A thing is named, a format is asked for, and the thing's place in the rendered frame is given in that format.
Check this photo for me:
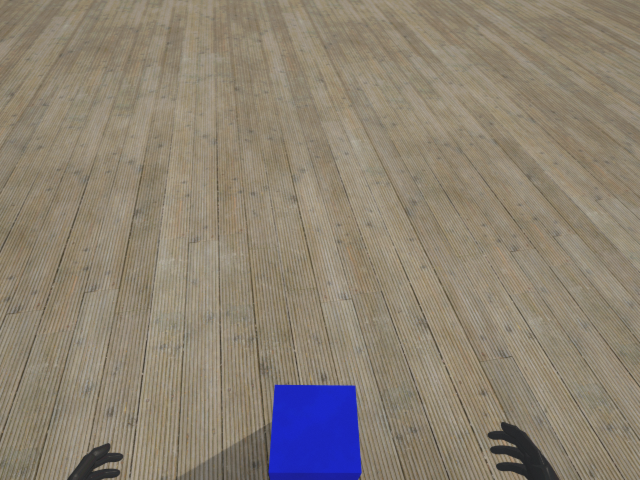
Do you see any carton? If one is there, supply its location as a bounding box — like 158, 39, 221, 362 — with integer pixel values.
269, 385, 362, 480

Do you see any right robot hand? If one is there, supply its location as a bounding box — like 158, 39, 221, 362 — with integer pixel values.
488, 422, 559, 480

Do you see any left robot hand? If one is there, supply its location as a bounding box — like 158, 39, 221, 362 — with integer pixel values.
67, 443, 123, 480

